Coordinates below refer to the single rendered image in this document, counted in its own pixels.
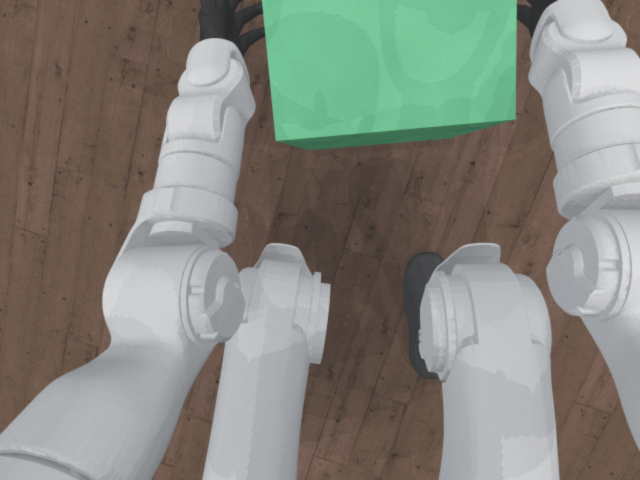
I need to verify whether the right robot shin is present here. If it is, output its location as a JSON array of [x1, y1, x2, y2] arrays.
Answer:
[[419, 243, 552, 373]]

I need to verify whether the left robot upper arm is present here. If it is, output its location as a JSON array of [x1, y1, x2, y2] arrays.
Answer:
[[0, 244, 245, 480]]

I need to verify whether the robot left thigh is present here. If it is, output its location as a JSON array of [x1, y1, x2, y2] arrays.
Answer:
[[202, 259, 330, 480]]

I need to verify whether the robot left hand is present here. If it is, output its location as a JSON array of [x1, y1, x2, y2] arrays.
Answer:
[[198, 0, 265, 56]]

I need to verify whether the robot left forearm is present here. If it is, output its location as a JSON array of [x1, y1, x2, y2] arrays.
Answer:
[[102, 38, 256, 318]]

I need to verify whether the carton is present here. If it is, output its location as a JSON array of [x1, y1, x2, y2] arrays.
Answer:
[[262, 0, 517, 150]]

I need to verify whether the robot right forearm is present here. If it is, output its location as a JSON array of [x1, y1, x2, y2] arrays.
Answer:
[[528, 0, 640, 220]]

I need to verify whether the robot right hand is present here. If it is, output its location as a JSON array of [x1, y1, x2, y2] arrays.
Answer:
[[517, 0, 558, 38]]

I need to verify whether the right robot upper arm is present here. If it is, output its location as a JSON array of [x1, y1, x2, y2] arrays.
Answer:
[[546, 209, 640, 451]]

